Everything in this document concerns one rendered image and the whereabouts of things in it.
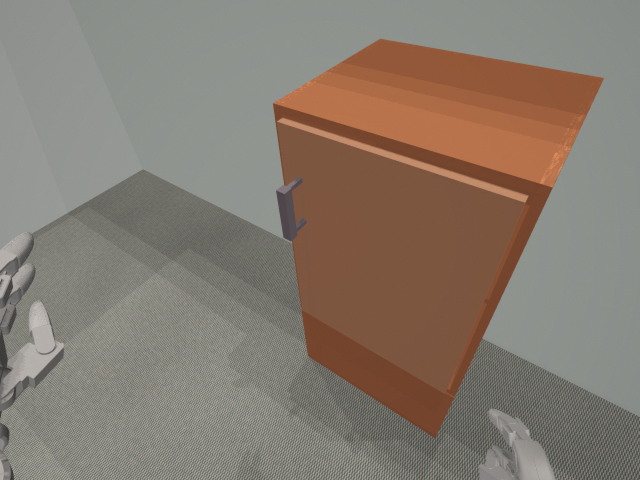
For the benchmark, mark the handle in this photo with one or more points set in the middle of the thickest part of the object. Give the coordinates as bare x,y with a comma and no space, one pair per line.
286,209

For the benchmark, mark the left robot hand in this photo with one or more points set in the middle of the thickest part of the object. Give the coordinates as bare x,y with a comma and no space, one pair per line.
35,360

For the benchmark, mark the right robot hand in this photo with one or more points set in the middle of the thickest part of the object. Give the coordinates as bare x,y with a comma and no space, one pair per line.
528,460

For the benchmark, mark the cupboard door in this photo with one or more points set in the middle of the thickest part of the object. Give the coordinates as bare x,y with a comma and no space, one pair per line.
396,254

